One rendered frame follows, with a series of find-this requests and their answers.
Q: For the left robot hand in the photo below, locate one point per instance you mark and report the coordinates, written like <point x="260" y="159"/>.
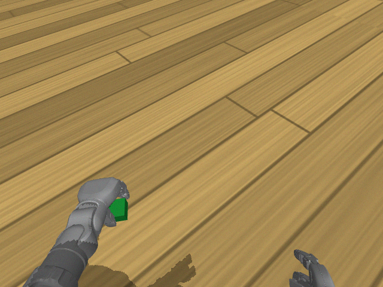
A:
<point x="105" y="190"/>

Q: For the left robot arm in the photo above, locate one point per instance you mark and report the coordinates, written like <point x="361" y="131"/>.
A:
<point x="74" y="246"/>

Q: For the right robot hand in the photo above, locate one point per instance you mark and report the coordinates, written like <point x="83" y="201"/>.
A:
<point x="318" y="274"/>

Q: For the small box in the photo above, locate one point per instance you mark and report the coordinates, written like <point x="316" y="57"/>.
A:
<point x="119" y="209"/>

